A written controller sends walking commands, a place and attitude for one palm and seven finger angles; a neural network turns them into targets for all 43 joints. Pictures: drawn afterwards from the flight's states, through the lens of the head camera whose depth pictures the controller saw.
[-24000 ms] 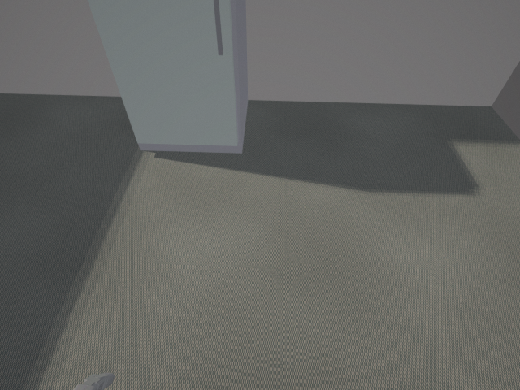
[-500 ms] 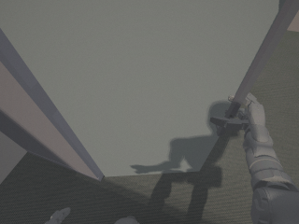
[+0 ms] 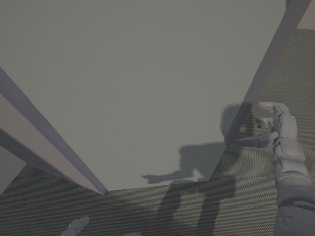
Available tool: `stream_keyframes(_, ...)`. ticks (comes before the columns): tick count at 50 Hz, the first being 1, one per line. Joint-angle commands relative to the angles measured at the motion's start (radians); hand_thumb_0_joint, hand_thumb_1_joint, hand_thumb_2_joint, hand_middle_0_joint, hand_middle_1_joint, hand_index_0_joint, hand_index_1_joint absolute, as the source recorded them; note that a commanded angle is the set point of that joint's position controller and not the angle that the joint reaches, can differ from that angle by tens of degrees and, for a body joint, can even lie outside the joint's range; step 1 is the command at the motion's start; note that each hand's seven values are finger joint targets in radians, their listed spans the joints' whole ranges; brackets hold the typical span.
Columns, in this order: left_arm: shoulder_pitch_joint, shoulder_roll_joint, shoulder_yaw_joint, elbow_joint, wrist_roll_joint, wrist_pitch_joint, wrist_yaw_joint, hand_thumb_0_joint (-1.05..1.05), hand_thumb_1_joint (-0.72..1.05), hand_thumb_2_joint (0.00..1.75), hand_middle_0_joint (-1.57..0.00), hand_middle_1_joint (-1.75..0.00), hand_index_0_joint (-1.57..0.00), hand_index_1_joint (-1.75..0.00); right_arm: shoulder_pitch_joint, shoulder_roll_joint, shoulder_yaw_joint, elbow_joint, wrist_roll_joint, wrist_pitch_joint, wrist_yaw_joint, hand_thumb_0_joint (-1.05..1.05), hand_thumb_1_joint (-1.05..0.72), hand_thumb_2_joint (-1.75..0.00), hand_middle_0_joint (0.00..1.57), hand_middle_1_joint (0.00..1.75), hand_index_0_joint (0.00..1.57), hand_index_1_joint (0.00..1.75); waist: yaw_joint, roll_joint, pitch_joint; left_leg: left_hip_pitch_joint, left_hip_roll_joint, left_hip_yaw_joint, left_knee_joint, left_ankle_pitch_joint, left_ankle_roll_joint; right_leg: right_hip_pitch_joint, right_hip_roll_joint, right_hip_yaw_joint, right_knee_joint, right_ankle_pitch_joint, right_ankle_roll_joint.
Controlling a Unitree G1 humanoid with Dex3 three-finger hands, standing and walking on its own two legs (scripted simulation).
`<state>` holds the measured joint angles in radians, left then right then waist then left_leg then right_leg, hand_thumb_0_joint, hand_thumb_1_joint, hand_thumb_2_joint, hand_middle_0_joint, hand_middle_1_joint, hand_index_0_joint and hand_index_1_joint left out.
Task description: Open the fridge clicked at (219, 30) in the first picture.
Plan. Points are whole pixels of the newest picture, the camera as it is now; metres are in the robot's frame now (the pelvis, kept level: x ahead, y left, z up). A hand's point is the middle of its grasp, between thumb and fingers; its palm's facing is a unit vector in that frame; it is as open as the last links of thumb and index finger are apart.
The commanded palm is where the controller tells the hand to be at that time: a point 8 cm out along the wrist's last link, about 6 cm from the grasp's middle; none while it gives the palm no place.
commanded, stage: slip the hand off the handle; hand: right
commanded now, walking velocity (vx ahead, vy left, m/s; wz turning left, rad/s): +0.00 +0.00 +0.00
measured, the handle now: (249, 89) +0.46 -0.17 +0.13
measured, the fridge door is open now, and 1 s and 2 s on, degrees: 65 65 65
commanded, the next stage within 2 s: draw the hand back to the body in 1.12 s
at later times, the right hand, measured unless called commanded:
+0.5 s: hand (283, 132) +0.40 -0.27 +0.04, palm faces +0.22 +0.97 -0.13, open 14.7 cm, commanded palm +0.35 -0.30 +0.06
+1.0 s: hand (296, 172) +0.29 -0.27 +0.04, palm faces +0.22 +0.97 -0.12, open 14.7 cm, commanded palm +0.26 -0.31 +0.06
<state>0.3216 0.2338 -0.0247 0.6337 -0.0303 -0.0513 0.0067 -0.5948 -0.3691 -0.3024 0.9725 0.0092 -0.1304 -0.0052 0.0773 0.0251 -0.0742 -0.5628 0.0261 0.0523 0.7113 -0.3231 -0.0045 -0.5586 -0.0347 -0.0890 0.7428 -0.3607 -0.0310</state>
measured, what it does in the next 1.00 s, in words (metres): stands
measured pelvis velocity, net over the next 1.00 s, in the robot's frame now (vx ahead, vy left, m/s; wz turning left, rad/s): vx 0.00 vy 0.00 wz -0.03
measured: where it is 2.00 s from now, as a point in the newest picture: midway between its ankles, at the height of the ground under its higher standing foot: outside the picture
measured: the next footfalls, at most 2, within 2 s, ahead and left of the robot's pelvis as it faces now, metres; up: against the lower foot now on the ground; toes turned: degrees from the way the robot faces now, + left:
none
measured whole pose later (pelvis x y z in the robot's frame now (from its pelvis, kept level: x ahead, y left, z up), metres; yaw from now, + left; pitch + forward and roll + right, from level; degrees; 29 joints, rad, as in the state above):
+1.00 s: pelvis +0.00 +0.00 +0.00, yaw -2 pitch +6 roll +2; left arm 0.27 0.26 -0.03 0.59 -0.06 -0.11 0.06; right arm -0.08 -0.39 -0.30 0.47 0.18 -0.07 0.19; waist 0.00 -0.02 -0.11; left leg -0.48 0.02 0.09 0.70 -0.33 0.00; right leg -0.50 -0.03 -0.05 0.76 -0.37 -0.03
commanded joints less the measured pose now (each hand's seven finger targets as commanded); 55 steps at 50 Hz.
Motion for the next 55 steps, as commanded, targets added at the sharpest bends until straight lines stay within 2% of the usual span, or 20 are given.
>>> stream_keyframes(1,0.083,0.189,0.086,-0.079,-0.006,-0.036,0.013,0.0,0.9,0.9,-0.2,-0.3,-0.2,-0.3,-0.366,-0.192,0.008,-0.287,0.046,-0.091,0.049,0.0,0.55,-0.2,0.25,1.15,0.25,1.15,-0.017,-0.142,-0.434,0.093,-0.042,-0.015,-0.049,0.304,0.025,0.334,-0.004,0.11,-0.051,0.517,0.024)
stream_keyframes(2,0.082,0.188,0.089,-0.084,-0.009,-0.039,0.011,0.0,0.9,0.9,-0.2,-0.3,-0.2,-0.3,-0.323,-0.15,0.037,-0.291,0.062,-0.085,0.071,0.0,0.55,-0.2,0.25,1.15,0.25,1.15,-0.019,-0.147,-0.432,0.083,-0.043,-0.012,-0.051,0.299,0.024,0.34,-0.007,0.112,-0.047,0.532,0.029)
stream_keyframes(5,0.087,0.201,0.09,-0.075,-0.013,-0.032,0.016,0.0,0.9,0.9,-0.2,-0.3,-0.2,-0.3,-0.302,-0.143,0.041,-0.238,0.089,-0.054,0.104,0.0,0.55,-0.2,0.25,1.15,0.25,1.15,0.0,-0.057,-0.343,0.074,-0.047,-0.004,-0.063,0.279,0.021,0.27,-0.006,0.117,-0.053,0.47,0.02)
stream_keyframes(9,0.069,0.205,0.082,-0.087,-0.02,-0.016,0.022,0.0,0.9,0.9,-0.2,-0.3,-0.2,-0.3,-0.287,-0.225,-0.009,-0.218,0.075,-0.027,0.109,0.0,0.55,-0.2,0.25,1.15,0.25,1.15,-0.013,-0.035,-0.264,0.085,-0.042,-0.006,-0.073,0.232,0.024,0.172,0.013,0.1,-0.076,0.312,0.008)
stream_keyframes(11,0.068,0.205,0.08,-0.092,-0.017,-0.009,0.027,0.0,0.9,0.9,-0.2,-0.3,-0.2,-0.3,-0.333,-0.309,-0.056,-0.283,0.054,-0.051,0.099,0.0,0.55,-0.2,0.25,1.15,0.25,1.15,-0.022,-0.08,-0.3,0.11,-0.038,-0.016,-0.062,0.251,0.028,0.183,0.017,0.1,-0.073,0.335,0.004)
stream_keyframes(12,0.065,0.199,0.079,-0.099,-0.017,-0.01,0.028,0.0,0.9,0.9,-0.2,-0.3,-0.2,-0.3,-0.327,-0.298,-0.047,-0.302,0.051,-0.061,0.098,0.0,0.55,-0.2,0.25,1.15,0.25,1.15,-0.023,-0.087,-0.315,0.106,-0.04,-0.015,-0.06,0.248,0.028,0.198,0.017,0.101,-0.071,0.34,0.005)
stream_keyframes(16,0.062,0.198,0.075,-0.096,-0.012,-0.012,0.034,0.0,0.9,0.9,-0.2,-0.3,-0.2,-0.3,-0.347,-0.366,-0.089,-0.373,0.048,-0.11,0.094,0.0,0.55,-0.2,0.25,1.15,0.25,1.15,-0.026,-0.169,-0.379,0.104,-0.043,-0.019,-0.048,0.252,0.03,0.258,0.01,0.114,-0.058,0.396,0.014)
stream_keyframes(18,0.058,0.199,0.074,-0.093,-0.013,-0.014,0.036,0.0,0.9,0.9,-0.2,-0.3,-0.2,-0.3,-0.323,-0.353,-0.086,-0.339,0.063,-0.105,0.109,0.0,0.55,-0.2,0.25,1.15,0.25,1.15,-0.02,-0.159,-0.367,0.098,-0.045,-0.019,-0.054,0.237,0.027,0.247,0.012,0.11,-0.057,0.362,0.014)
stream_keyframes(21,0.059,0.208,0.067,-0.093,-0.021,-0.009,0.044,0.0,0.9,0.9,-0.2,-0.3,-0.2,-0.3,-0.302,-0.375,-0.094,-0.228,0.072,-0.065,0.143,0.0,0.55,-0.2,0.25,1.15,0.25,1.15,-0.011,-0.091,-0.295,0.108,-0.043,-0.02,-0.07,0.208,0.025,0.159,0.018,0.101,-0.07,0.26,0.003)
stream_keyframes(26,0.049,0.204,0.069,-0.137,-0.028,-0.013,0.039,0.0,0.9,0.9,-0.2,-0.3,-0.2,-0.3,-0.115,-0.28,-0.036,-0.278,0.109,-0.024,0.209,0.0,0.55,-0.2,0.25,1.15,0.25,1.15,-0.045,-0.099,-0.318,0.127,-0.042,-0.013,-0.07,0.246,0.031,0.181,0.017,0.092,-0.069,0.323,0.001)
stream_keyframes(31,0.021,0.2,0.076,-0.171,-0.025,-0.028,0.032,0.0,0.9,0.9,-0.2,-0.3,-0.2,-0.3,0.032,-0.282,-0.075,-0.469,0.152,-0.047,0.197,0.0,0.55,-0.2,0.25,1.15,0.25,1.15,-0.064,-0.053,-0.32,0.158,-0.047,-0.011,-0.071,0.25,0.026,0.177,0.016,0.09,-0.074,0.327,-0.003)
stream_keyframes(33,0.002,0.201,0.073,-0.176,-0.027,-0.033,0.035,0.0,0.9,0.9,-0.2,-0.3,-0.2,-0.3,0.053,-0.312,-0.104,-0.504,0.154,-0.047,0.179,0.0,0.55,-0.2,0.25,1.15,0.25,1.15,-0.061,-0.022,-0.27,0.152,-0.045,-0.012,-0.078,0.2,0.022,0.136,0.018,0.09,-0.088,0.25,-0.004)
stream_keyframes(37,-0.029,0.189,0.068,-0.179,-0.024,-0.051,0.044,0.0,0.9,0.9,-0.2,-0.3,-0.2,-0.3,0.073,-0.341,-0.124,-0.63,0.135,-0.056,0.141,0.0,0.55,-0.2,0.25,1.15,0.25,1.15,-0.066,-0.115,-0.261,0.147,-0.043,-0.02,-0.082,0.159,0.024,0.166,0.019,0.091,-0.1,0.22,-0.004)
stream_keyframes(38,-0.041,0.183,0.063,-0.178,-0.024,-0.058,0.048,0.0,0.9,0.9,-0.2,-0.3,-0.2,-0.3,0.078,-0.315,-0.095,-0.657,0.132,-0.058,0.142,0.0,0.55,-0.2,0.25,1.15,0.25,1.15,-0.06,-0.156,-0.254,0.133,-0.042,-0.02,-0.083,0.142,0.025,0.18,0.019,0.091,-0.103,0.208,-0.002)
stream_keyframes(41,-0.051,0.181,0.062,-0.169,-0.019,-0.079,0.057,0.0,0.9,0.9,-0.2,-0.3,-0.2,-0.3,0.12,-0.31,-0.098,-0.723,0.146,-0.067,0.145,0.0,0.55,-0.2,0.25,1.15,0.25,1.15,-0.06,-0.168,-0.283,0.148,-0.044,-0.017,-0.082,0.163,0.028,0.219,0.015,0.101,-0.097,0.243,0.0)
stream_keyframes(43,-0.064,0.177,0.06,-0.171,-0.022,-0.095,0.061,0.0,0.9,0.9,-0.2,-0.3,-0.2,-0.3,0.184,-0.254,-0.061,-0.738,0.169,-0.059,0.165,0.0,0.55,-0.2,0.25,1.15,0.25,1.15,-0.057,-0.149,-0.274,0.149,-0.044,-0.009,-0.086,0.165,0.026,0.228,0.013,0.104,-0.1,0.244,0.003)
stream_keyframes(48,-0.089,0.185,0.055,-0.177,-0.036,-0.114,0.068,0.0,0.9,0.9,-0.2,-0.3,-0.2,-0.3,0.301,-0.23,-0.054,-0.681,0.194,0.02,0.204,0.0,0.55,-0.2,0.25,1.15,0.25,1.15,-0.066,-0.08,-0.168,0.129,-0.035,0.002,-0.104,0.107,0.024,0.158,0.018,0.107,-0.118,0.151,0.005)
stream_keyframes(50,-0.102,0.182,0.052,-0.188,-0.039,-0.12,0.07,0.0,0.9,0.9,-0.2,-0.3,-0.2,-0.3,0.309,-0.189,-0.018,-0.699,0.195,0.042,0.207,0.0,0.55,-0.2,0.25,1.15,0.25,1.15,-0.063,-0.077,-0.13,0.112,-0.032,0.002,-0.113,0.079,0.024,0.152,0.02,0.109,-0.122,0.12,0.002)
stream_keyframes(54,-0.102,0.181,0.054,-0.201,-0.03,-0.137,0.071,0.0,0.9,0.9,-0.2,-0.3,-0.2,-0.3,0.382,-0.237,-0.076,-0.784,0.194,0.035,0.196,0.0,0.55,-0.2,0.25,1.15,0.25,1.15,-0.082,-0.031,-0.188,0.152,-0.031,0.002,-0.097,0.117,0.022,0.16,0.025,0.109,-0.109,0.168,0.002)
stream_keyframes(55,-0.105,0.182,0.054,-0.2,-0.027,-0.139,0.071,0.0,0.9,0.9,-0.2,-0.3,-0.2,-0.3,0.384,-0.259,-0.091,-0.834,0.19,0.019,0.19,0.0,0.55,-0.2,0.25,1.15,0.25,1.15,-0.087,-0.064,-0.211,0.166,-0.03,0.0,-0.089,0.143,0.025,0.179,0.023,0.107,-0.101,0.204,0.002)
